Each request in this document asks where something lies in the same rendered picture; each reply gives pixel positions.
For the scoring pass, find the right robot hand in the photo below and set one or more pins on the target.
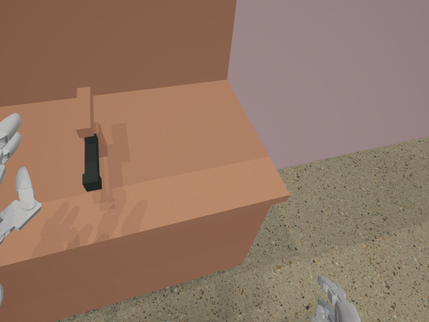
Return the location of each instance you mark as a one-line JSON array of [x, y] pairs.
[[343, 311]]

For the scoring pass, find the counter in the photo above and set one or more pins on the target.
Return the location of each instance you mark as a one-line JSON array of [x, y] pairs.
[[186, 181]]

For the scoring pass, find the tap lever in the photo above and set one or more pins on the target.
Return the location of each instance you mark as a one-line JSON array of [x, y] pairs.
[[91, 179]]

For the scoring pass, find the left robot hand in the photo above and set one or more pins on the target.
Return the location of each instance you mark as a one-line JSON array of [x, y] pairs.
[[16, 215]]

